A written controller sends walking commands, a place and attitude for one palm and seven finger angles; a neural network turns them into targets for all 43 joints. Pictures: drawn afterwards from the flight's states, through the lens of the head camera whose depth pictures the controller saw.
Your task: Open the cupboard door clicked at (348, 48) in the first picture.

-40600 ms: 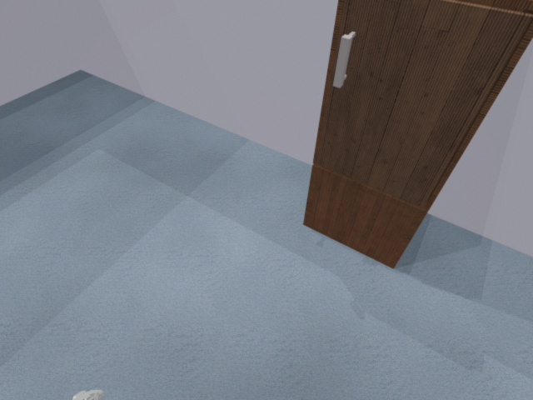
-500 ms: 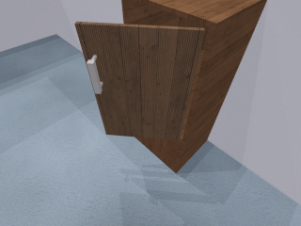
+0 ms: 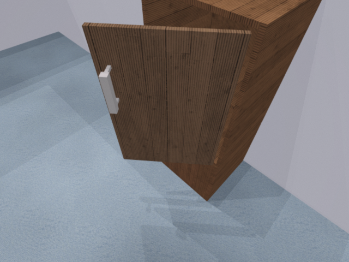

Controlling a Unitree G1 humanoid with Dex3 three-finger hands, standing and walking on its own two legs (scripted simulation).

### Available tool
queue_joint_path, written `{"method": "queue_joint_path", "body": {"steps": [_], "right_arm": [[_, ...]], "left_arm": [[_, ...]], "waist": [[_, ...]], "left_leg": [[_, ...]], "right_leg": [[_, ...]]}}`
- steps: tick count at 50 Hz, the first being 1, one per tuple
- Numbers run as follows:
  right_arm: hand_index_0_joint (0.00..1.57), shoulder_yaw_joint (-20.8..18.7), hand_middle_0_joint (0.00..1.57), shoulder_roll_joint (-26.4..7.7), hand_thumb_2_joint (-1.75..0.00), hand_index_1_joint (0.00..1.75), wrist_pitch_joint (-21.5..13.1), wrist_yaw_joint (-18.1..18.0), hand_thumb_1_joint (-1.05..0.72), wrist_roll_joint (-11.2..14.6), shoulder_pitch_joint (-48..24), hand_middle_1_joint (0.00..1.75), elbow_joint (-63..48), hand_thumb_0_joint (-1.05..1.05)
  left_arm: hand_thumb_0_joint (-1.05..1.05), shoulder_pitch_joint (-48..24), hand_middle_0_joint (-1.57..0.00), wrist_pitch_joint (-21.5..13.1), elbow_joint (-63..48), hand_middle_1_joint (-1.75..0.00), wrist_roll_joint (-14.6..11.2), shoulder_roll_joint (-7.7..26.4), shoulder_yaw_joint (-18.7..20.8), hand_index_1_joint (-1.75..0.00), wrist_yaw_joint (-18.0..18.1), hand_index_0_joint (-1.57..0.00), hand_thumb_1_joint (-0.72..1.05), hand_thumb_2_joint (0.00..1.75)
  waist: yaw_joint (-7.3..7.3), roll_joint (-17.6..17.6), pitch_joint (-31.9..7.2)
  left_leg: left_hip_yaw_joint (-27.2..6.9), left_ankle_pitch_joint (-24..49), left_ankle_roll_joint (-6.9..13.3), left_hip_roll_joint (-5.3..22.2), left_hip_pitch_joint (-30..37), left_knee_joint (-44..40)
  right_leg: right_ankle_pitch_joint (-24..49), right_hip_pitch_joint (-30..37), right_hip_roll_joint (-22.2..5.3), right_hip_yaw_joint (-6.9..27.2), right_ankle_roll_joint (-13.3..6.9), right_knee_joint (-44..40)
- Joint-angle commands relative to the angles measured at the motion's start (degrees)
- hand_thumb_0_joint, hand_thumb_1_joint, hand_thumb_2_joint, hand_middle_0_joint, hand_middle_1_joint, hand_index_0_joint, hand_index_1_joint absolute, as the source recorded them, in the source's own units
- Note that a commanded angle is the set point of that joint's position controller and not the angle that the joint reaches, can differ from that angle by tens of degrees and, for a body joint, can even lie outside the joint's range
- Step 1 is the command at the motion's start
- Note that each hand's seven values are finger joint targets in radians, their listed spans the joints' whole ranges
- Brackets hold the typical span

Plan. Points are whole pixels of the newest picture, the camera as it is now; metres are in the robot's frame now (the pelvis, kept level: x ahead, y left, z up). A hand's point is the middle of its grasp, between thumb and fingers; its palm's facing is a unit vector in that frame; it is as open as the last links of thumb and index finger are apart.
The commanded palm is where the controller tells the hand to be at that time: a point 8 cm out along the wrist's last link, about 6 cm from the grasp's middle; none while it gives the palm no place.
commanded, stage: come to a stop and stand still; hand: left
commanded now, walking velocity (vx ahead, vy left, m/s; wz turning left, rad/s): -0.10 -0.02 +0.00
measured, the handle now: (111, 89) +0.55 +0.22 +0.08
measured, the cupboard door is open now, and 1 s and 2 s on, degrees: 40 40 40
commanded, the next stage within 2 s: look again from close up in 0.66 s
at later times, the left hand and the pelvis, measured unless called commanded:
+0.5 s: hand out of the picture +0.01 +0.18 -0.16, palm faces +0.01 -0.97 -0.23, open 7.4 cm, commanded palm none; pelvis -0.04 +0.00 +0.00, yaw +0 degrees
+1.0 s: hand out of the picture -0.02 +0.17 -0.17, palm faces +0.02 -0.98 -0.20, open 7.4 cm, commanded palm none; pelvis -0.03 +0.00 +0.00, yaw +0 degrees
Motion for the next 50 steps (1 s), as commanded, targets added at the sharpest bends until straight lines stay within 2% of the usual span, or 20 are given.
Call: {"method": "queue_joint_path", "body": {"steps": [1,5,7,8,9,10,11,12,13,14,16,19,21,23,29,34,37,45,48,50], "right_arm": [[0.20,-2.1,0.20,-6.5,-0.90,0.30,-0.2,-0.7,-0.90,0.3,3.6,0.30,-1.6,0.00],[0.20,-2.3,0.20,-6.3,-0.90,0.30,0.2,-0.3,-0.90,0.2,1.7,0.30,-1.7,0.00],[0.20,-2.1,0.20,-6.2,-0.90,0.30,0.4,0.0,-0.90,0.1,1.0,0.30,-1.6,0.00],[0.20,-3.1,0.20,-11.4,-0.90,0.30,0.5,0.7,-0.90,1.1,-4.2,0.30,-6.2,0.00],[0.20,-2.7,0.20,-8.0,-0.90,0.30,0.9,1.3,-0.90,0.6,-0.9,0.30,-8.1,0.00],[0.20,-2.1,0.20,-6.0,-0.90,0.30,1.3,1.7,-0.90,0.2,-2.2,0.30,-8.1,0.00],[0.20,-2.1,0.20,-6.2,-0.90,0.30,1.4,1.8,-0.90,0.1,-0.4,0.30,-8.3,0.00],[0.20,-2.0,0.20,-6.6,-0.90,0.30,1.3,1.8,-0.90,0.0,-0.1,0.30,-8.0,0.00],[0.20,-2.0,0.20,-7.2,-0.90,0.30,1.2,1.9,-0.90,-0.1,0.0,0.30,-8.2,0.00],[0.20,-1.9,0.20,-8.2,-0.90,0.30,1.0,1.8,-0.90,-0.2,-0.5,0.30,-8.7,0.00],[0.20,-1.7,0.20,-9.3,-0.90,0.30,0.7,1.8,-0.90,-0.2,-1.5,0.30,-9.3,0.00],[0.20,-1.5,0.20,-10.7,-0.90,0.30,0.7,1.9,-0.90,-0.3,-2.2,0.30,-9.7,0.00],[0.20,-1.4,0.20,-11.1,-0.90,0.30,0.6,2.0,-0.90,-0.4,-1.8,0.30,-9.3,0.00],[0.20,-1.5,0.20,-11.4,-0.90,0.30,0.6,2.0,-0.90,-0.5,-2.1,0.30,-9.1,0.00],[0.20,-1.2,0.20,-11.5,-0.90,0.30,0.4,2.1,-0.90,-0.4,-1.7,0.30,-7.3,0.00],[0.20,-0.9,0.20,-11.2,-0.90,0.30,0.0,1.9,-0.90,-0.2,-1.1,0.30,-5.3,0.00],[0.20,-0.9,0.20,-11.1,-0.90,0.30,-0.2,1.8,-0.90,0.0,-0.9,0.30,-4.1,0.00],[0.20,-0.7,0.20,-10.1,-0.90,0.30,-0.2,1.4,-0.90,0.1,-0.9,0.30,-1.9,0.00],[0.20,-0.7,0.20,-10.3,-0.90,0.30,-0.4,1.3,-0.90,0.1,-1.0,0.30,-1.6,0.00],[0.20,-0.8,0.20,-9.9,-0.90,0.30,-0.4,1.2,-0.90,0.1,-1.3,0.30,-1.4,0.00]], "left_arm": [[0.00,4.5,-0.20,-0.2,-2.0,-0.30,-0.1,4.7,0.7,-0.30,0.2,-0.20,0.90,0.90],[0.00,3.1,-0.20,0.2,-2.8,-0.30,0.1,4.7,0.6,-0.30,0.1,-0.20,0.90,0.90],[0.00,2.5,-0.20,0.1,-3.0,-0.30,0.2,4.8,0.5,-0.30,0.0,-0.20,0.90,0.90],[0.00,6.1,-0.20,-0.3,-1.5,-0.30,0.3,7.9,0.6,-0.30,2.1,-0.20,0.90,0.90],[0.00,3.3,-0.20,-1.2,-4.9,-0.30,0.1,9.8,0.9,-0.30,1.7,-0.20,0.90,0.90],[0.00,1.3,-0.20,-1.7,-5.2,-0.30,0.0,10.4,0.8,-0.30,1.2,-0.20,0.90,0.90],[0.00,0.0,-0.20,-1.8,-6.0,-0.30,0.1,9.6,0.5,-0.30,0.8,-0.20,0.90,0.90],[0.00,-1.0,-0.20,-1.7,-6.2,-0.30,0.0,8.9,0.1,-0.30,0.5,-0.20,0.90,0.90],[0.00,-1.9,-0.20,-1.3,-6.4,-0.30,0.0,8.6,-0.2,-0.30,0.3,-0.20,0.90,0.90],[0.00,-1.7,-0.20,-1.0,-6.6,-0.30,0.0,8.0,-0.3,-0.30,0.1,-0.20,0.90,0.90],[0.00,-1.2,-0.20,-0.9,-6.4,-0.30,0.1,8.0,-0.5,-0.30,-0.2,-0.20,0.90,0.90],[0.00,-1.1,-0.20,-0.7,-6.3,-0.30,0.0,8.5,-0.7,-0.30,-0.6,-0.20,0.90,0.90],[0.00,-1.5,-0.20,-0.8,-6.4,-0.30,0.0,9.0,-0.6,-0.30,-0.7,-0.20,0.90,0.90],[0.00,-1.1,-0.20,-0.7,-6.2,-0.30,0.0,9.1,-0.6,-0.30,-0.8,-0.20,0.90,0.90],[0.00,-0.6,-0.20,-1.0,-5.3,-0.30,-0.1,9.5,-0.6,-0.30,-1.0,-0.20,0.90,0.90],[0.00,-0.2,-0.20,-1.3,-3.8,-0.30,-0.2,9.5,-0.7,-0.30,-1.1,-0.20,0.90,0.90],[0.00,0.1,-0.20,-1.5,-2.8,-0.30,-0.2,9.4,-0.8,-0.30,-1.0,-0.20,0.90,0.90],[0.00,0.7,-0.20,-1.3,-0.8,-0.30,-0.2,8.5,-1.0,-0.30,-0.8,-0.20,0.90,0.90],[0.00,0.6,-0.20,-1.4,-0.5,-0.30,-0.2,8.5,-0.9,-0.30,-0.8,-0.20,0.90,0.90],[0.00,0.7,-0.20,-1.3,-0.3,-0.30,-0.1,8.2,-0.9,-0.30,-0.7,-0.20,0.90,0.90]], "waist": [[0.64,2.3,-3.2],[0.60,0.1,-3.4],[0.60,-1.3,-2.5],[1.35,-1.2,-4.5],[-0.84,-1.5,-7.9],[-0.53,-2.3,-7.5],[-1.69,-2.6,-6.0],[-1.98,-0.5,-3.4],[-1.97,1.3,-0.4],[-1.38,2.5,0.8],[-0.56,2.9,2.1],[-0.45,0.1,3.0],[-0.61,1.1,3.7],[-0.39,0.4,3.6],[-0.29,-0.2,2.3],[-0.15,0.9,0.5],[-0.04,0.4,-0.4],[0.19,1.4,0.8],[0.21,1.3,-0.6],[0.38,1.3,0.5]], "left_leg": [[-4.7,37.9,1.3,8.3,1.0,-1.4],[-4.9,28.3,1.4,8.1,-0.2,-1.8],[-4.9,21.0,1.1,7.5,-1.6,-2.7],[-2.6,26.6,-0.8,9.2,-2.3,9.0],[-3.1,4.6,-0.7,4.8,-6.8,7.4],[-1.9,-1.9,-1.0,3.5,-6.4,5.9],[-2.3,-1.2,-0.6,3.4,-4.7,4.2],[-3.4,2.3,-0.3,3.8,-3.6,2.7],[-4.8,4.9,0.4,5.0,-4.3,0.7],[-6.1,5.4,1.0,6.1,-5.6,-1.1],[-7.1,4.9,1.6,6.8,-7.8,-3.3],[-6.9,-0.8,1.4,5.9,-8.4,-5.0],[-7.0,-1.6,1.4,5.9,-8.4,-6.1],[-6.9,-3.5,1.4,5.7,-8.5,-6.7],[-6.3,-2.0,1.2,5.5,-7.4,-6.7],[-6.3,1.8,1.0,5.9,-6.1,-6.4],[-6.1,4.9,1.1,6.3,-5.2,-6.1],[-5.9,7.3,0.9,6.8,-4.4,-6.6],[-6.0,8.8,0.9,6.9,-3.9,-6.4],[-5.8,9.1,0.9,7.0,-3.9,-6.6]], "right_leg": [[27.9,3.2,-4.7,3.9,-1.5,0.2],[23.7,2.5,-4.7,4.8,-1.7,-1.0],[20.7,2.1,-5.0,5.3,-1.9,-2.7],[39.6,2.0,-7.6,7.1,-1.0,-2.5],[32.9,5.9,-10.5,10.4,-3.6,-2.6],[29.9,5.0,-11.7,11.2,-5.2,-4.1],[21.7,1.6,-10.9,10.3,-5.6,-4.8],[14.9,-1.6,-8.8,9.4,-5.1,-5.1],[8.9,-3.8,-6.6,7.8,-4.1,-5.0],[4.8,-3.8,-4.9,7.1,-3.3,-5.1],[2.8,-2.0,-3.6,6.2,-2.7,-5.6],[-3.4,-2.6,-3.6,7.3,-2.5,-8.1],[-3.7,-2.9,-3.5,7.1,-2.4,-8.4],[-5.4,-3.1,-3.6,7.3,-2.3,-9.1],[-5.0,-2.4,-4.3,7.6,-2.3,-10.2],[-0.7,-0.4,-4.5,7.2,-2.4,-9.7],[3.5,1.2,-4.8,6.6,-2.4,-9.1],[7.4,1.7,-4.5,5.7,-2.2,-8.6],[9.3,2.9,-4.6,5.7,-2.2,-8.0],[10.1,2.6,-4.6,5.4,-2.1,-8.0]]}}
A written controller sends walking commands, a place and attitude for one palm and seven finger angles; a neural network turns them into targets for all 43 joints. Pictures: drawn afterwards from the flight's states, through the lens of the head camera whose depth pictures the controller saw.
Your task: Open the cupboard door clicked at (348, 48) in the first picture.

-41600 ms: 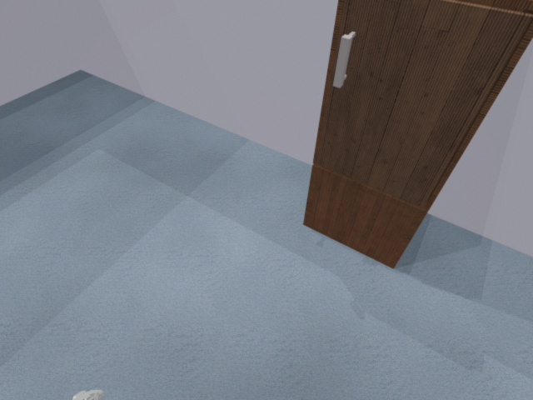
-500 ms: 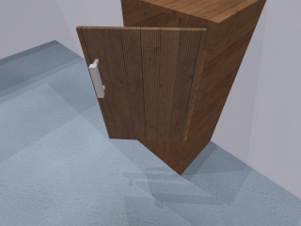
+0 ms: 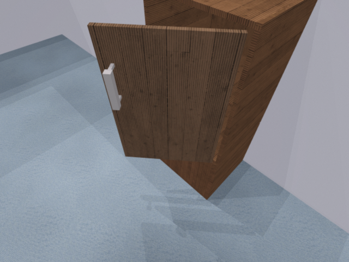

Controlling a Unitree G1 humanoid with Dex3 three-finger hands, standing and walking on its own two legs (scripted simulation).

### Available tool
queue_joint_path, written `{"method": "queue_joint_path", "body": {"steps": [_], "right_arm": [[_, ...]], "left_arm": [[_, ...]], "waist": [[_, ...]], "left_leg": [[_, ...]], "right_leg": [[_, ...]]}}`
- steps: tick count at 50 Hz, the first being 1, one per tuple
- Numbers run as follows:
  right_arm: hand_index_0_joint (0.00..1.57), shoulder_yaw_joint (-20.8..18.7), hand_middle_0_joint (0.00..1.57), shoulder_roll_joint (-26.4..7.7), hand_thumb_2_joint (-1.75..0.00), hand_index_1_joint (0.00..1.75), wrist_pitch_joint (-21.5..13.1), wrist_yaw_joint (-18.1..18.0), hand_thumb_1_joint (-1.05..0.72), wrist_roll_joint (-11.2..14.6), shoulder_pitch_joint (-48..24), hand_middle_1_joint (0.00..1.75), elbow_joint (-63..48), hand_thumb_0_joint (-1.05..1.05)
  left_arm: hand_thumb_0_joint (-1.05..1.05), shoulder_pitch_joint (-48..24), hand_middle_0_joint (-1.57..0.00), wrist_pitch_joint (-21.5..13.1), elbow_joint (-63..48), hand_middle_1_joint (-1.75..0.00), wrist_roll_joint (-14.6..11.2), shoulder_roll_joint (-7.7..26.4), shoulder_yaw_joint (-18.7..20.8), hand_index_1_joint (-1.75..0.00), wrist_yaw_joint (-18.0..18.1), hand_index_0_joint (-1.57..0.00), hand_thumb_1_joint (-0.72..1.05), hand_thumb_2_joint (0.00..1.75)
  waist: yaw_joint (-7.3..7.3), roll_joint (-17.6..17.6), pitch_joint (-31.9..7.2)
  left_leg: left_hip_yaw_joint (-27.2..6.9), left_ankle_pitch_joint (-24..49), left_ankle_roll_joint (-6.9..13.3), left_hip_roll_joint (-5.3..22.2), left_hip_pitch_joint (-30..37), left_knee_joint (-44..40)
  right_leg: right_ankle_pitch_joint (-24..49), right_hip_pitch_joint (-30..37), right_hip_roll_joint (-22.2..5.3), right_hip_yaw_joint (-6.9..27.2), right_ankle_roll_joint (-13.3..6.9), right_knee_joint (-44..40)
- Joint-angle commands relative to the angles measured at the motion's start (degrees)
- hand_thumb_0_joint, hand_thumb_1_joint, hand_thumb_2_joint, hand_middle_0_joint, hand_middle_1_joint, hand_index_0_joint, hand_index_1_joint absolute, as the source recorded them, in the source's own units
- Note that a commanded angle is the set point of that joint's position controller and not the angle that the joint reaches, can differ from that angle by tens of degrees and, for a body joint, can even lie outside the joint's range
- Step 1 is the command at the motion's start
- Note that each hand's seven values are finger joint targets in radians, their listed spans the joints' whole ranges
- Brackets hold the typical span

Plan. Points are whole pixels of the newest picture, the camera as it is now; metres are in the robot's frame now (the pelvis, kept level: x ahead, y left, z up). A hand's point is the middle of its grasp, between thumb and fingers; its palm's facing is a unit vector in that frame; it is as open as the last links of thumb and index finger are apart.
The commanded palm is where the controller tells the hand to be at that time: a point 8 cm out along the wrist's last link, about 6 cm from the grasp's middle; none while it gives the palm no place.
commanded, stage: look again from close up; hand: left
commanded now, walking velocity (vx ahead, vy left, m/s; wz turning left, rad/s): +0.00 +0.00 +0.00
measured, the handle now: (114, 87) +0.57 +0.22 +0.07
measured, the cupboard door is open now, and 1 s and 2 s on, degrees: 40 40 40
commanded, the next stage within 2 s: raise the hand with hooked fingers in 0.24 s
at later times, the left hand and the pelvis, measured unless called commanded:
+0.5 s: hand (96, 238) +0.18 +0.19 -0.05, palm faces +0.29 -0.95 -0.10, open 7.5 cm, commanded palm +0.12 +0.24 -0.06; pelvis +0.00 +0.00 -0.01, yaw +2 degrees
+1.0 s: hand (85, 228) +0.19 +0.21 -0.01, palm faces -0.01 -1.00 -0.06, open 10.0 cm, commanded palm +0.16 +0.27 +0.00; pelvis -0.02 -0.01 -0.07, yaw +3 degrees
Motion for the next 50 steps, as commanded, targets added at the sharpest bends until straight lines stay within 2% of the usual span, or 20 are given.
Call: {"method": "queue_joint_path", "body": {"steps": [1,16,17,18,19,20,21,22,23,24,25,26,27,29,30,32,35,39,42,50], "right_arm": [[0.20,-1.4,0.20,-6.1,-0.90,0.30,-0.8,-0.5,-0.90,0.3,2.4,0.30,-1.7,0.00],[0.20,-1.5,0.20,-6.7,-0.90,0.30,-0.9,-0.6,-0.90,0.2,0.7,0.30,-1.4,0.00],[0.20,-1.9,0.20,-7.2,-0.90,0.30,-0.9,-0.2,-0.90,1.0,-3.4,0.30,-5.1,0.00],[0.20,-3.1,0.20,-15.8,-0.90,0.30,-9.4,-2.5,-0.90,3.9,-2.1,0.30,-25.4,0.00],[0.20,-2.2,0.20,-11.5,-0.90,0.30,-14.1,-4.7,-0.90,2.8,-6.4,0.30,-23.3,0.00],[0.20,-2.6,0.20,-8.9,-0.90,0.30,-15.4,-4.2,-0.90,3.8,-6.6,0.30,-23.3,0.00],[0.20,-2.6,0.20,-10.4,-0.90,0.30,-15.7,-3.8,-0.90,3.8,-4.6,0.30,-22.4,0.00],[0.20,-3.8,0.20,-12.0,-0.90,0.30,-16.5,-3.5,-0.90,3.3,-6.0,0.30,-25.8,0.00],[0.20,-4.8,0.20,-12.8,-0.90,0.30,-16.9,-3.2,-0.90,2.2,-5.2,0.30,-26.8,0.00],[0.20,-5.3,0.20,-12.2,-0.90,0.30,-17.1,-2.7,-0.90,1.7,-5.9,0.30,-28.5,0.00],[0.20,-5.6,0.20,-12.0,-0.90,0.30,-17.5,-1.8,-0.90,1.9,-6.9,0.30,-30.5,0.00],[0.20,-5.7,0.20,-11.5,-0.90,0.30,-17.6,-0.8,-0.90,1.6,-7.3,0.30,-32.3,0.00],[0.20,-6.1,0.20,-11.6,-0.90,0.30,-17.7,0.0,-0.90,1.5,-8.3,0.30,-33.9,0.00],[0.20,-6.8,0.20,-12.2,-0.90,0.30,-18.1,1.3,-0.90,1.8,-9.3,0.30,-36.9,0.00],[0.20,-7.0,0.20,-12.9,-0.90,0.30,-17.9,1.7,-0.90,2.2,-8.8,0.30,-38.3,0.00],[0.20,-6.9,0.20,-13.1,-0.90,0.30,-17.3,1.0,-0.90,3.2,-9.8,0.30,-42.5,0.00],[0.20,-6.1,0.20,-12.7,-0.90,0.30,-16.4,-0.6,-0.90,3.6,-8.5,0.30,-45.1,0.00],[0.20,-5.5,0.20,-11.6,-0.90,0.30,-16.0,-2.1,-0.90,3.1,-4.4,0.30,-43.4,0.00],[0.20,-4.6,0.20,-11.9,-0.90,0.30,-15.9,-2.7,-0.90,3.1,-3.8,0.30,-41.6,0.00],[0.20,-3.2,0.20,-11.8,-0.90,0.30,-15.8,-3.5,-0.90,3.8,-6.4,0.30,-41.9,0.00]], "left_arm": [[0.00,2.1,-0.20,-1.1,-1.8,-0.30,0.1,6.9,1.0,-0.30,0.3,-0.20,0.90,0.90],[0.00,1.0,-0.20,-1.1,-2.2,-0.30,0.2,7.6,1.5,-0.30,0.3,-0.20,0.90,0.90],[0.00,7.6,-0.20,-1.5,0.5,-0.30,0.5,6.6,1.3,-0.30,2.8,-0.20,0.90,0.90],[0.00,-36.6,-0.20,-14.3,-87.6,-0.32,-11.4,20.9,11.1,-0.32,1.8,-0.20,0.88,0.89],[0.00,-8.3,-0.20,-11.8,-72.7,-0.33,-6.8,17.8,11.0,-0.33,3.8,-0.20,0.85,0.88],[0.00,7.1,-0.21,-4.8,-63.4,-0.34,-9.4,4.4,4.5,-0.34,4.8,-0.21,0.83,0.87],[0.00,3.8,-0.21,-5.0,-62.1,-0.36,-10.6,0.5,2.9,-0.36,3.7,-0.21,0.81,0.86],[0.00,-0.8,-0.21,-8.4,-63.1,-0.37,-11.5,3.5,6.0,-0.37,2.4,-0.21,0.78,0.85],[0.00,2.0,-0.21,-12.2,-59.0,-0.39,-11.7,5.2,9.4,-0.39,0.5,-0.21,0.76,0.84],[0.00,9.9,-0.21,-16.3,-53.9,-0.40,-12.6,3.0,10.3,-0.40,-2.3,-0.21,0.74,0.83],[0.00,16.4,-0.21,-20.2,-50.0,-0.42,-13.0,2.4,11.3,-0.42,-5.5,-0.21,0.71,0.82],[0.00,20.0,-0.22,-24.7,-49.7,-0.43,-13.7,0.7,10.8,-0.43,-9.2,-0.22,0.69,0.81],[0.00,20.9,-0.22,-29.2,-49.8,-0.45,-14.6,0.9,10.9,-0.45,-12.9,-0.22,0.67,0.80],[0.00,19.0,-0.22,-37.1,-50.9,-0.48,-15.3,4.5,13.2,-0.48,-20.4,-0.22,0.62,0.78],[0.00,18.9,-0.22,-38.3,-49.5,-0.50,-15.6,7.6,15.4,-0.50,-23.9,-0.22,0.60,0.77],[0.00,15.2,-0.22,-36.2,-56.0,-0.53,-18.9,9.6,17.9,-0.53,-27.1,-0.22,0.55,0.75],[0.00,4.6,-0.23,-31.8,-68.0,-0.57,-22.4,11.5,19.2,-0.57,-26.4,-0.23,0.48,0.72],[0.00,-0.6,-0.24,-31.4,-80.2,-0.63,-19.2,11.8,16.8,-0.63,-22.3,-0.24,0.39,0.68],[0.00,-1.8,-0.24,-29.5,-78.3,-0.68,-17.9,12.3,15.2,-0.68,-22.8,-0.24,0.32,0.65],[0.00,2.4,-0.25,-18.8,-69.1,-0.80,-21.7,16.3,22.6,-0.80,-25.2,-0.25,0.13,0.57]], "waist": [[0.14,0.1,0.0],[0.29,0.5,-0.3],[2.03,-0.8,-0.6],[-4.17,10.0,-28.3],[1.50,15.8,-26.2],[0.00,13.7,-15.5],[-2.41,4.1,-6.3],[-3.44,-1.9,0.4],[-3.11,-7.6,-0.9],[-0.92,-11.0,-1.0],[1.58,-8.3,-2.2],[2.92,-8.5,-5.1],[3.20,-10.3,-6.6],[2.87,-7.9,-10.4],[3.09,-4.7,-11.3],[3.50,-3.6,-17.4],[1.76,0.0,-19.4],[-1.28,4.9,-21.7],[-2.90,5.0,-19.0],[0.94,2.3,-19.5]], "left_leg": [[-5.2,6.7,1.2,6.0,-3.0,-5.4],[-5.0,9.2,1.1,6.2,-1.6,-5.4],[-2.1,11.3,-0.6,7.0,-4.0,6.4],[-3.5,16.7,0.6,-0.7,8.9,-1.0],[-2.2,23.8,1.0,0.9,9.7,-1.1],[-3.8,21.2,-1.4,1.8,2.9,-1.1],[-4.3,15.1,-0.8,1.3,-1.6,0.2],[-5.2,8.6,0.1,0.7,-6.4,2.4],[-4.8,4.1,0.3,0.2,-10.3,5.1],[-4.5,1.2,-0.1,-0.2,-14.8,7.8],[-3.6,1.1,-0.6,-1.1,-17.7,10.5],[-2.8,0.8,-1.1,-1.5,-20.9,13.5],[-2.4,0.1,-1.3,-1.8,-24.5,16.9],[-2.0,-0.9,-1.3,-2.4,-30.4,23.3],[-1.8,-0.9,-1.1,-2.5,-31.7,25.5],[-0.8,-2.2,-0.2,-3.0,-33.1,27.4],[-1.9,-4.1,0.4,-2.5,-33.5,29.3],[-3.6,0.3,1.2,-0.5,-28.9,30.1],[-4.9,0.5,1.3,0.1,-28.9,29.9],[-5.5,0.6,0.8,-0.5,-28.4,24.0]], "right_leg": [[6.7,2.2,-5.7,6.1,-1.4,-4.3],[10.2,3.1,-6.0,6.0,-1.5,-4.4],[31.0,2.6,-9.4,8.8,0.0,-3.2],[24.0,9.7,-3.1,5.0,-1.2,0.3],[13.3,7.6,-0.4,3.3,-2.4,2.9],[5.3,1.2,-0.5,-0.5,-1.3,2.2],[5.4,-3.5,0.0,-1.7,-0.4,1.2],[2.2,-8.5,0.1,-2.1,0.2,1.1],[-2.2,-12.0,0.3,-2.3,0.5,2.1],[-5.6,-14.5,0.5,-2.5,0.6,4.6],[-5.4,-15.0,0.3,-2.0,-0.1,7.8],[-5.2,-16.1,0.4,-1.7,-0.4,11.7],[-4.3,-17.4,0.4,-0.9,-0.5,14.9],[-2.9,-19.2,-0.3,1.9,-0.8,19.9],[-2.5,-19.6,-1.1,4.2,-1.2,21.1],[-5.8,-18.8,-1.3,6.1,-0.6,21.6],[-11.3,-20.8,-0.7,8.0,0.2,21.0],[-3.6,-21.4,0.4,6.4,0.0,22.0],[-2.4,-23.2,1.2,4.5,-0.3,22.5],[-4.4,-15.5,1.0,3.3,0.0,18.1]]}}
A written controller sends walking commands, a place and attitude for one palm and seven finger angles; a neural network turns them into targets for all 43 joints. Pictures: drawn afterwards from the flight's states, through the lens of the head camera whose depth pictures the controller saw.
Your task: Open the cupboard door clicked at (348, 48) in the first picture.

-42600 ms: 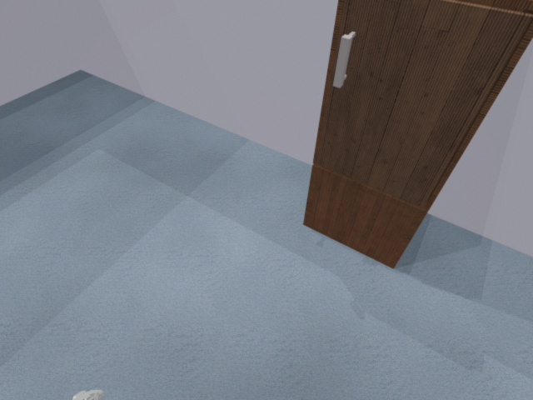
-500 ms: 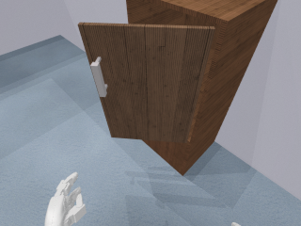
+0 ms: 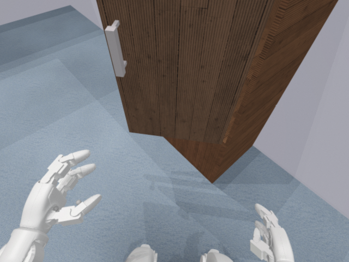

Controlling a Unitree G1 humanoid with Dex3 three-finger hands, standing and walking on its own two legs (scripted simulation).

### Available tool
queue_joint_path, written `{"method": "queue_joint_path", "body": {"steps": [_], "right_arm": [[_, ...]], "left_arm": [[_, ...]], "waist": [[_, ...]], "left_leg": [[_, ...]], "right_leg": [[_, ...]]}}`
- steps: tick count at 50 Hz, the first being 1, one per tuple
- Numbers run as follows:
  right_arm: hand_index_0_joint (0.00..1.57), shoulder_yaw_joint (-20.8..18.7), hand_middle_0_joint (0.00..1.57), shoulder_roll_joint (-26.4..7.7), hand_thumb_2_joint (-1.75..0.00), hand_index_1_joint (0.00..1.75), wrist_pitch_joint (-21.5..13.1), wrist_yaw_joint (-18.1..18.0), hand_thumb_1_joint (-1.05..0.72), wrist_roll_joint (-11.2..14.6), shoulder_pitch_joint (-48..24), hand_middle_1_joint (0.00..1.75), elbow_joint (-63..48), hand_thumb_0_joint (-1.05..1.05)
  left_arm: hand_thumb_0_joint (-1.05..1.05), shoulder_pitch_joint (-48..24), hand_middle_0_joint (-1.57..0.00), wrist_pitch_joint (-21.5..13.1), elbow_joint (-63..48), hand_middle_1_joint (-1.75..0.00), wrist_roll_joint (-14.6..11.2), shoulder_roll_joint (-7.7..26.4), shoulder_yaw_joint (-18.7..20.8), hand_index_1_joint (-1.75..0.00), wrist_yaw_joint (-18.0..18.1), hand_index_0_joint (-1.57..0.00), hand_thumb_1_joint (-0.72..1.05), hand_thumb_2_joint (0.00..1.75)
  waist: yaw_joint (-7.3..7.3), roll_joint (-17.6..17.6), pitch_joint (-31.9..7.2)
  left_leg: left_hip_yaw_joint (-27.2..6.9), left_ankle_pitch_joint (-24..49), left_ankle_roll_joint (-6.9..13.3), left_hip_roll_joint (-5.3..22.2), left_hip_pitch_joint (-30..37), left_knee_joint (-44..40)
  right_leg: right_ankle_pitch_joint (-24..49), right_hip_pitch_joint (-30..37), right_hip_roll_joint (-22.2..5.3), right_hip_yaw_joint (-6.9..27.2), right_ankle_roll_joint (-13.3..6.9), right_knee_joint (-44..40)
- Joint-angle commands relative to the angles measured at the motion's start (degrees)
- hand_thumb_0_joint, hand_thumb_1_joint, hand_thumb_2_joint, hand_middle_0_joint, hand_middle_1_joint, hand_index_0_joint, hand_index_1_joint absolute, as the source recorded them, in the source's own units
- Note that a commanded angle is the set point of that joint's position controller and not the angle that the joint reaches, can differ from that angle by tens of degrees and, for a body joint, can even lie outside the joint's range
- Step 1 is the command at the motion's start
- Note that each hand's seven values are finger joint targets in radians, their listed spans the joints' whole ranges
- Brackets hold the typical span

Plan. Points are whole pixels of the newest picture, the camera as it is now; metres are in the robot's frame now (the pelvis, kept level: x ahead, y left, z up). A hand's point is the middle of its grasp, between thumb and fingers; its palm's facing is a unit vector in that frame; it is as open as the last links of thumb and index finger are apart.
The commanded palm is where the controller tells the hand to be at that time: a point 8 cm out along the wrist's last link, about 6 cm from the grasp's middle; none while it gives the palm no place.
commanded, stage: raise the hand with hooked fingers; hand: left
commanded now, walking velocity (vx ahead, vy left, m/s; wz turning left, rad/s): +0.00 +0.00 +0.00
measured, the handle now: (118, 49) +0.60 +0.21 +0.14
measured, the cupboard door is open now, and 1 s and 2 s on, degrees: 40 40 40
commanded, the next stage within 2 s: move the hooked fingers beside the handle in 1.44 s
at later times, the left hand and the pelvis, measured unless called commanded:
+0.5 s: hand (51, 166) +0.27 +0.26 +0.11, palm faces -0.01 -1.00 -0.05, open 13.0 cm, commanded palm +0.24 +0.31 +0.12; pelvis +0.01 +0.02 +0.03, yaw -1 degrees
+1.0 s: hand (32, 123) +0.32 +0.29 +0.16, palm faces +0.00 -1.00 -0.03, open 14.0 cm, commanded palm +0.29 +0.33 +0.16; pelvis +0.02 +0.02 +0.05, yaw -1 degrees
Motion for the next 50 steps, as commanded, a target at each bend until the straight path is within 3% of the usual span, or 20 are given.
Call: {"method": "queue_joint_path", "body": {"steps": [1,5,7,9,10,12,16,20,23,27,29,30,34,37,39,41,47,50], "right_arm": [[0.20,-4.1,0.20,-9.4,-0.90,0.30,-3.5,-1.1,-0.90,0.7,-2.3,0.30,-9.9,0.00],[0.20,-3.9,0.20,-9.8,-0.90,0.30,-4.5,-1.0,-0.90,0.3,-1.7,0.30,-9.6,0.00],[0.20,-3.9,0.20,-10.1,-0.90,0.30,-5.0,-0.8,-0.90,0.5,-0.6,0.30,-9.2,0.00],[0.20,-4.0,0.20,-10.7,-0.90,0.30,-5.4,-0.9,-0.90,0.6,0.0,0.30,-8.8,0.00],[0.20,-3.8,0.20,-11.1,-0.90,0.30,-5.6,-1.0,-0.90,0.6,-0.1,0.30,-8.8,0.00],[0.20,-3.8,0.20,-11.3,-0.90,0.30,-5.8,-1.2,-0.90,0.8,0.5,0.30,-8.6,0.00],[0.20,-3.6,0.20,-11.6,-0.90,0.30,-6.0,-1.6,-0.90,0.8,0.9,0.30,-8.4,0.00],[0.20,-3.2,0.20,-11.9,-0.90,0.30,-5.5,-1.9,-0.90,0.8,0.9,0.30,-8.0,0.00],[0.20,-3.0,0.20,-11.8,-0.90,0.30,-5.3,-2.2,-0.90,1.0,0.7,0.30,-8.1,0.00],[0.20,-2.7,0.20,-12.0,-0.90,0.30,-4.7,-2.4,-0.90,1.1,0.8,0.30,-8.1,0.00],[0.20,-2.5,0.20,-11.8,-0.90,0.30,-4.5,-2.5,-0.90,1.2,0.4,0.30,-8.1,0.00],[0.20,-2.3,0.20,-12.0,-0.90,0.30,-4.4,-2.6,-0.90,1.0,0.5,0.30,-8.0,0.00],[0.20,-2.1,0.20,-11.9,-0.90,0.30,-3.9,-2.9,-0.90,1.1,0.3,0.30,-7.7,0.00],[0.20,-1.9,0.20,-12.1,-0.90,0.30,-3.4,-3.2,-0.90,1.2,0.3,0.30,-7.6,0.00],[0.20,-1.8,0.20,-12.0,-0.90,0.30,-3.3,-3.3,-0.90,1.3,0.1,0.30,-7.5,0.00],[0.20,-1.6,0.20,-12.1,-0.90,0.30,-3.1,-3.4,-0.90,1.2,0.0,0.30,-7.5,0.00],[0.20,-1.8,0.20,-12.5,-0.90,0.30,-2.4,-3.6,-0.90,1.3,0.7,0.30,-6.9,0.00],[0.20,-2.0,0.20,-12.8,-0.90,0.30,-2.2,-3.2,-0.90,1.5,1.2,0.30,-7.1,0.00]], "left_arm": [[0.00,-2.6,-0.26,0.6,-8.6,-0.81,-3.3,10.2,7.9,-0.81,-0.1,-0.26,0.11,0.56],[0.00,-3.7,-0.26,-0.5,-8.0,-0.87,-3.8,11.3,9.5,-0.87,1.1,-0.26,0.01,0.52],[0.00,-4.4,-0.27,-1.3,-8.1,-0.90,-3.2,10.5,8.2,-0.90,0.8,-0.27,-0.03,0.50],[0.00,-5.8,-0.27,-1.6,-7.4,-0.93,-3.3,10.7,8.1,-0.93,0.6,-0.27,-0.08,0.48],[0.00,-7.1,-0.27,-1.3,-6.8,-0.94,-3.3,11.5,8.1,-0.94,0.3,-0.27,-0.10,0.47],[0.00,-9.6,-0.27,-1.2,-7.6,-0.98,-3.1,12.5,8.5,-0.98,0.0,-0.27,-0.15,0.45],[0.00,-12.8,-0.28,-0.5,-9.0,-1.03,-3.1,14.4,9.8,-1.03,0.2,-0.28,-0.24,0.41],[0.00,-15.8,-0.29,1.5,-5.8,-1.10,-3.2,15.4,10.7,-1.10,-0.2,-0.29,-0.34,0.37],[0.00,-18.2,-0.29,3.1,-4.9,-1.14,-3.1,15.9,10.9,-1.14,-0.8,-0.29,-0.41,0.34],[0.00,-21.7,-0.30,5.5,-3.1,-1.20,-3.0,17.2,11.7,-1.20,-2.1,-0.30,-0.50,0.30],[0.00,-23.9,-0.30,6.6,-2.0,-1.20,-3.0,17.4,11.6,-1.20,-2.5,-0.30,-0.50,0.30],[0.00,-25.4,-0.30,7.0,-1.4,-1.20,-3.4,18.4,12.4,-1.20,-3.0,-0.30,-0.50,0.30],[0.00,-29.3,-0.30,8.2,0.4,-1.20,-3.1,19.7,13.1,-1.20,-4.1,-0.30,-0.50,0.30],[0.00,-32.1,-0.30,9.2,2.9,-1.20,-3.2,21.5,14.4,-1.20,-4.9,-0.30,-0.50,0.30],[0.00,-34.2,-0.30,9.3,2.9,-1.20,-3.1,21.8,14.2,-1.20,-5.3,-0.30,-0.50,0.30],[0.00,-36.3,-0.30,9.8,3.6,-1.20,-3.0,23.9,15.4,-1.20,-5.6,-0.30,-0.50,0.30],[0.00,-40.0,-0.30,10.8,8.1,-1.20,-3.4,26.7,17.5,-1.20,-7.2,-0.30,-0.50,0.30],[0.00,-36.5,-0.30,11.8,13.3,-1.20,-4.1,23.1,15.1,-1.20,-8.6,-0.30,-0.50,0.30]], "waist": [[-0.17,-0.1,-12.2],[0.29,-1.6,-10.6],[-0.38,-0.2,-11.0],[-0.89,-1.3,-9.6],[-0.79,-0.7,-8.3],[-0.87,1.6,-9.3],[-0.50,3.7,-10.7],[-0.51,4.1,-7.8],[-0.42,5.0,-8.3],[-0.46,3.7,-9.0],[-0.58,4.6,-8.1],[-0.52,3.0,-7.6],[-0.54,4.4,-8.7],[-0.48,3.1,-8.8],[-0.59,4.6,-8.8],[-0.27,4.7,-9.5],[-0.29,3.5,-10.3],[-0.21,0.0,-7.7]], "left_leg": [[-0.3,14.6,1.7,-2.6,4.8,-12.7],[-0.6,14.9,1.6,-2.5,5.7,-14.6],[-0.2,14.8,1.6,-2.4,7.6,-15.6],[-0.3,13.6,1.7,-2.4,7.9,-16.4],[-0.4,13.4,1.7,-2.4,8.1,-16.6],[-0.3,12.5,1.7,-2.4,10.0,-17.8],[-0.6,16.4,1.7,-2.3,13.9,-19.3],[-0.8,17.5,1.4,-2.2,15.1,-20.7],[-0.6,17.8,1.3,-2.2,16.9,-21.9],[-0.9,21.2,1.2,-2.0,19.1,-23.0],[-0.9,20.3,1.2,-2.0,19.7,-23.6],[-1.1,21.1,1.2,-2.1,19.9,-23.7],[-0.9,22.3,1.2,-2.0,21.6,-24.5],[-1.0,21.8,1.3,-2.1,22.1,-25.4],[-0.9,21.8,1.3,-2.1,23.1,-25.9],[-1.0,22.7,1.3,-2.2,23.5,-26.3],[-0.4,24.5,1.6,-2.3,24.7,-27.0],[0.1,23.8,1.7,-2.5,22.9,-26.8]], "right_leg": [[7.9,14.2,0.7,7.6,1.8,-13.1],[7.7,14.8,1.0,7.0,1.5,-13.9],[8.2,14.2,1.0,6.2,1.6,-14.0],[7.0,13.6,0.9,5.9,1.7,-14.8],[6.6,13.6,1.1,6.2,1.5,-15.2],[5.7,13.9,0.9,5.9,1.5,-15.9],[10.9,16.2,1.3,5.1,1.1,-15.9],[13.0,17.0,1.7,4.5,0.9,-16.8],[13.7,17.9,1.5,4.5,1.0,-18.0],[17.3,19.9,1.8,4.0,0.9,-18.7],[16.7,19.5,1.8,4.1,0.9,-19.4],[17.7,20.4,2.1,4.2,0.7,-19.6],[18.7,21.0,1.8,4.2,0.8,-20.6],[18.4,22.2,1.9,4.4,0.8,-21.6],[18.2,22.2,1.8,4.5,0.8,-22.1],[19.1,23.6,1.9,4.7,0.6,-22.6],[21.5,25.3,1.7,5.1,0.7,-23.9],[22.0,24.7,1.6,5.4,0.8,-24.2]]}}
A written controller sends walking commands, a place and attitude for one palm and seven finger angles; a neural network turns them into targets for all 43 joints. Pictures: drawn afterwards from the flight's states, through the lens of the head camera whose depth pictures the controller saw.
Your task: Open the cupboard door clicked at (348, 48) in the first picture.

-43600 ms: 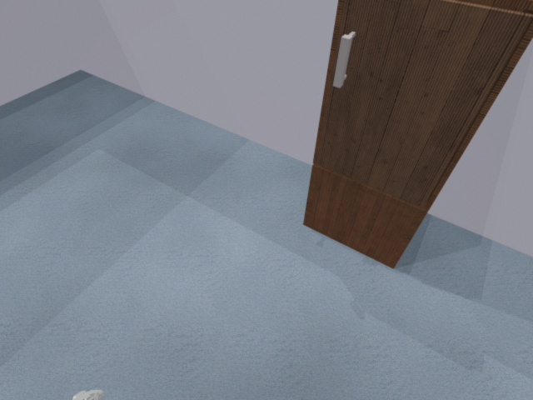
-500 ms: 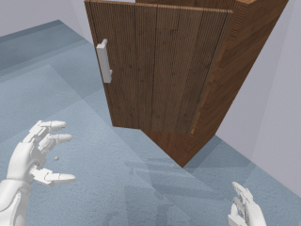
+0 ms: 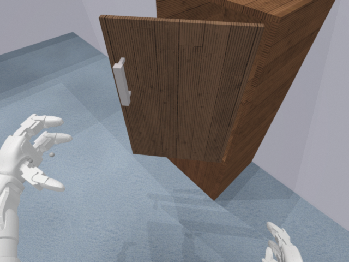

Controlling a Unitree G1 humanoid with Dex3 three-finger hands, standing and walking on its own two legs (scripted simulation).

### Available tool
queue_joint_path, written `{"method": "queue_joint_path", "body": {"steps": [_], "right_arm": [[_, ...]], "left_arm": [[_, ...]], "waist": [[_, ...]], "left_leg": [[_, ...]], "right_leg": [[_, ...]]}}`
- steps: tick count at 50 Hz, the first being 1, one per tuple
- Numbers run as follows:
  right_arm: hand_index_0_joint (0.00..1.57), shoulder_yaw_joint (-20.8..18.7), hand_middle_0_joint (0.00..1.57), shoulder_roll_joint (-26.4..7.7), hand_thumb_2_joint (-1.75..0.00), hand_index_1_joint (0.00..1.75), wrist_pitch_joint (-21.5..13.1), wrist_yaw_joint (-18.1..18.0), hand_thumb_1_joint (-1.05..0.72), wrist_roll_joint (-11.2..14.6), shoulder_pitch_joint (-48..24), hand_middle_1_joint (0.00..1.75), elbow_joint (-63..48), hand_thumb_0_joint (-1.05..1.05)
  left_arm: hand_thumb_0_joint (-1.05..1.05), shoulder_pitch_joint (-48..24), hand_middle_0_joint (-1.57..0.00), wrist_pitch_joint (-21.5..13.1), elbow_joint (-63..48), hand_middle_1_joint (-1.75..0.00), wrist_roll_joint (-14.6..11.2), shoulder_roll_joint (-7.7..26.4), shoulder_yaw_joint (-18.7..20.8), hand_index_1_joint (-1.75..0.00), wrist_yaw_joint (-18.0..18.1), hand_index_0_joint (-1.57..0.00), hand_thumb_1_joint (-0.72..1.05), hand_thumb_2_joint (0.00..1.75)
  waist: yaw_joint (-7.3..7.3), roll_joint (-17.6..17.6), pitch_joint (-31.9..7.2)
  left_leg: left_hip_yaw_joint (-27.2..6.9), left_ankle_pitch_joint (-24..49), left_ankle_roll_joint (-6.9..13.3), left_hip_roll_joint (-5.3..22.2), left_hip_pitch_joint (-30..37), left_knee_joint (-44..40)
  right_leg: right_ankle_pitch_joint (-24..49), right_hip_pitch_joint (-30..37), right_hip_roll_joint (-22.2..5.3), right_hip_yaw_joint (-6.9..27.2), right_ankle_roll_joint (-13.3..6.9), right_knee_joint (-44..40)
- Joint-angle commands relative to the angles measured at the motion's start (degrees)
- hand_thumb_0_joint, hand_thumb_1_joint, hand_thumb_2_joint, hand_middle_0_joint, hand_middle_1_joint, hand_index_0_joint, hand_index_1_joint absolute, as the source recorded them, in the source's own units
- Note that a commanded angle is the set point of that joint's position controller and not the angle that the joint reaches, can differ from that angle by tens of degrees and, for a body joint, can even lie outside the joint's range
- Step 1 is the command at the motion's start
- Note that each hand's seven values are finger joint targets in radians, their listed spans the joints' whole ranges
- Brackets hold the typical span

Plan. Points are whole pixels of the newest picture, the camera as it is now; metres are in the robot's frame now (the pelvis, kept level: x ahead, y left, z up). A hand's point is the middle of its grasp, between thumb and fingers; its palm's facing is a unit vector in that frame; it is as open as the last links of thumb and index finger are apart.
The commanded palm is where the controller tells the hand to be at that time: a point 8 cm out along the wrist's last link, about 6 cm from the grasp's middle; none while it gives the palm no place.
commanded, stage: raise the hand with hooked fingers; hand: left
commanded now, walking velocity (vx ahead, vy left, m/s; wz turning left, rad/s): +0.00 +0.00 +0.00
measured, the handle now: (124, 82) +0.58 +0.20 +0.09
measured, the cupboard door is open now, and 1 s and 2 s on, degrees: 40 40 40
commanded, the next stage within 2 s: move the hooked fingers beside the handle in 0.44 s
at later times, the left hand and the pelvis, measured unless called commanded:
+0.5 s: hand (58, 157) +0.29 +0.27 +0.11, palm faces +0.02 -1.00 -0.02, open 14.0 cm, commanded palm +0.26 +0.31 +0.11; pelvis +0.00 -0.01 +0.00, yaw +0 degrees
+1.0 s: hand (74, 131) +0.36 +0.26 +0.11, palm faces -0.01 -1.00 +0.00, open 14.0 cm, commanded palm +0.34 +0.31 +0.11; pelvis -0.01 -0.01 +0.00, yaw -1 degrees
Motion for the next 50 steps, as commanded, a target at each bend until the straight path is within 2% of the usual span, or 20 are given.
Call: {"method": "queue_joint_path", "body": {"steps": [1,4,7,13,15,19,21,24,25,27,28,31,33,34,35,38,40,46,49,50], "right_arm": [[0.20,-4.0,0.20,-8.4,-0.90,0.30,-2.6,-0.2,-0.90,0.7,-3.2,0.30,-8.9,0.00],[0.20,-4.4,0.20,-8.3,-0.90,0.30,-2.7,0.1,-0.90,0.6,-3.2,0.30,-9.5,0.00],[0.20,-4.4,0.20,-8.0,-0.90,0.30,-2.8,0.3,-0.90,0.2,-3.0,0.30,-9.6,0.00],[0.20,-4.3,0.20,-7.8,-0.90,0.30,-2.6,-0.2,-0.90,0.4,-2.9,0.30,-8.7,0.00],[0.20,-4.4,0.20,-8.1,-0.90,0.30,-2.5,-0.4,-0.90,0.4,-3.0,0.30,-8.7,0.00],[0.20,-4.2,0.20,-7.9,-0.90,0.30,-2.6,-0.7,-0.90,0.5,-3.5,0.30,-8.8,0.00],[0.20,-4.1,0.20,-8.0,-0.90,0.30,-2.4,-0.7,-0.90,0.5,-3.4,0.30,-8.8,0.00],[0.20,-3.9,0.20,-8.0,-0.90,0.30,-2.4,-0.7,-0.90,0.6,-3.9,0.30,-8.8,0.00],[0.20,-3.9,0.20,-8.1,-0.90,0.30,-2.3,-0.7,-0.90,0.5,-3.9,0.30,-8.8,0.00],[0.20,-4.0,0.20,-7.9,-0.90,0.30,-2.4,-0.7,-0.90,0.7,-3.9,0.30,-9.1,0.00],[0.20,-3.9,0.20,-7.8,-0.90,0.30,-2.5,-0.8,-0.90,0.6,-4.0,0.30,-9.0,0.00],[0.20,-3.7,0.20,-7.9,-0.90,0.30,-2.3,-1.3,-0.90,0.7,-3.6,0.30,-7.7,0.00],[0.20,-3.7,0.20,-8.1,-0.90,0.30,-2.2,-1.7,-0.90,0.7,-3.0,0.30,-6.9,0.00],[0.20,-3.8,0.20,-8.2,-0.90,0.30,-2.2,-1.8,-0.90,0.7,-2.8,0.30,-6.7,0.00],[0.20,-3.9,0.20,-8.6,-0.90,0.30,-1.9,-1.8,-0.90,0.7,-2.2,0.30,-6.6,0.00],[0.20,-3.7,0.20,-8.5,-0.90,0.30,-1.5,-1.7,-0.90,0.7,-1.7,0.30,-6.3,0.00],[0.20,-3.7,0.20,-9.1,-0.90,0.30,-0.9,-1.4,-0.90,0.5,-0.9,0.30,-6.2,0.00],[0.20,-4.2,0.20,-9.6,-0.90,0.30,0.8,-0.2,-0.90,0.4,1.3,0.30,-6.8,0.00],[0.20,-4.6,0.20,-9.8,-0.90,0.30,1.5,0.2,-0.90,0.4,2.4,0.30,-6.8,0.00],[0.20,-4.7,0.20,-9.9,-0.90,0.30,1.8,0.3,-0.90,0.2,2.8,0.30,-7.1,0.00]], "left_arm": [[0.00,-11.4,-0.30,-2.3,-6.6,-1.20,-2.0,13.0,3.0,-1.20,-2.0,-0.30,-0.50,0.30],[0.00,-12.5,-0.30,-3.3,-11.4,-1.20,-1.3,15.1,4.3,-1.20,-1.0,-0.30,-0.50,0.30],[0.00,-12.1,-0.30,-4.8,-14.2,-1.20,-1.5,16.5,6.6,-1.20,0.4,-0.30,-0.50,0.30],[0.00,-13.3,-0.30,-5.1,-12.6,-1.20,-0.9,14.8,5.0,-1.20,1.3,-0.30,-0.50,0.30],[0.00,-13.4,-0.30,-4.9,-12.1,-1.20,-0.8,15.2,5.0,-1.20,1.1,-0.30,-0.50,0.30],[0.00,-14.0,-0.30,-4.5,-11.7,-1.20,-0.9,14.4,4.2,-1.20,0.4,-0.30,-0.50,0.30],[0.00,-13.6,-0.30,-4.3,-10.0,-1.20,-1.2,14.6,4.5,-1.20,0.2,-0.30,-0.50,0.30],[0.00,-14.3,-0.30,-4.5,-9.4,-1.20,-1.2,14.3,4.1,-1.20,-0.1,-0.30,-0.50,0.30],[0.00,-14.1,-0.30,-4.4,-8.5,-1.20,-1.3,15.2,4.8,-1.20,-0.2,-0.30,-0.50,0.30],[0.00,-14.7,-0.30,-4.9,-10.3,-1.20,-1.1,14.8,4.3,-1.20,-0.2,-0.30,-0.50,0.30],[0.00,-16.4,-0.30,-5.2,-11.2,-1.20,-0.9,14.9,4.0,-1.20,0.0,-0.30,-0.50,0.30],[0.00,-24.5,-0.30,-5.6,-8.7,-1.20,-0.3,14.7,2.1,-1.20,0.6,-0.30,-0.50,0.30],[0.00,-25.7,-0.30,-5.8,-4.6,-1.20,0.4,15.3,2.2,-1.20,0.8,-0.30,-0.50,0.30],[0.00,-27.8,-0.30,-6.0,-4.3,-1.20,0.7,14.9,1.2,-1.20,0.8,-0.30,-0.50,0.30],[0.00,-28.0,-0.30,-6.0,-2.3,-1.20,1.0,17.6,3.1,-1.20,0.8,-0.30,-0.50,0.30],[0.00,-32.1,-0.30,-6.2,1.3,-1.20,1.8,16.3,0.8,-1.20,0.4,-0.30,-0.50,0.30],[0.00,-32.3,-0.30,-6.4,4.9,-1.20,2.1,20.1,3.7,-1.20,0.5,-0.30,-0.50,0.30],[0.00,-34.3,-0.30,-7.6,11.2,-1.20,2.3,22.8,5.6,-1.20,-0.7,-0.30,-0.50,0.30],[0.00,-37.1,-0.30,-8.8,11.1,-1.20,2.8,22.7,4.7,-1.20,-1.1,-0.30,-0.50,0.30],[0.00,-37.6,-0.30,-9.0,10.7,-1.20,2.4,22.1,4.1,-1.20,-1.4,-0.30,-0.50,0.30]], "waist": [[-0.04,-0.2,-10.1],[0.38,3.2,-13.2],[0.70,3.5,-15.1],[-0.20,4.8,-11.5],[-0.10,2.7,-11.6],[-0.34,3.6,-11.6],[-0.31,0.2,-11.2],[-0.33,1.7,-10.1],[-0.16,0.2,-10.1],[-0.11,1.4,-12.1],[-0.31,3.2,-12.3],[-2.26,1.8,-9.7],[-2.27,2.5,-9.2],[-2.76,2.2,-10.3],[-2.25,0.6,-10.8],[-2.64,2.5,-12.2],[-1.86,1.1,-12.6],[-1.89,0.2,-14.9],[-2.24,3.1,-16.6],[-2.23,1.6,-18.0]], "left_leg": [[-2.5,16.1,0.1,-1.2,2.6,-6.3],[-2.6,17.7,0.1,-1.2,4.6,-6.3],[-2.3,19.9,0.1,-1.1,5.3,-6.3],[-2.2,17.4,0.0,-0.9,5.3,-7.4],[-2.3,17.4,0.2,-0.9,5.4,-7.2],[-2.3,15.9,0.2,-1.1,5.5,-7.5],[-2.3,15.2,0.4,-1.1,4.6,-7.5],[-2.3,13.5,0.2,-1.2,3.9,-7.6],[-2.2,13.5,0.4,-1.2,3.6,-7.2],[-2.2,14.5,0.4,-1.2,4.6,-7.4],[-2.1,14.6,0.3,-1.3,5.0,-7.3],[-2.5,11.3,0.4,-1.1,4.2,-7.4],[-2.6,9.4,0.3,-1.2,3.6,-7.4],[-2.5,9.7,0.4,-1.2,4.1,-7.2],[-2.5,9.9,0.4,-1.1,3.3,-6.8],[-2.4,11.1,0.3,-1.3,3.1,-6.5],[-2.4,11.5,0.3,-1.3,1.1,-5.9],[-1.4,14.0,0.5,-1.3,-2.0,-4.4],[-1.4,14.9,0.4,-1.4,-1.2,-4.2],[-1.4,16.0,0.5,-1.2,-0.7,-3.8]], "right_leg": [[14.1,5.6,1.5,2.9,-1.0,-4.2],[14.4,6.2,1.5,2.8,-1.2,-3.9],[17.0,8.1,1.5,3.0,-1.2,-3.5],[14.6,5.8,1.6,2.7,-1.1,-4.4],[14.9,6.5,1.6,2.9,-1.1,-4.6],[13.7,6.0,1.4,2.9,-1.0,-5.0],[13.4,6.3,1.5,3.2,-0.9,-5.2],[11.6,5.5,1.4,3.2,-0.9,-5.3],[11.6,5.9,1.4,3.8,-1.0,-5.4],[12.5,6.7,1.3,3.4,-0.9,-5.0],[12.7,6.4,1.3,3.5,-1.0,-5.0],[9.2,3.8,1.4,3.9,-0.7,-5.8],[6.8,2.7,1.2,3.9,-0.9,-6.0],[7.2,2.6,1.1,3.9,-0.8,-5.8],[7.3,3.6,1.2,4.3,-0.9,-5.7],[9.1,3.5,1.0,4.2,-1.0,-4.9],[9.4,4.8,1.0,4.7,-1.1,-4.5],[14.4,5.9,0.9,5.4,-0.8,-2.7],[15.1,5.0,1.1,5.2,-1.0,-2.1],[16.5,5.8,1.4,5.2,-1.1,-1.6]]}}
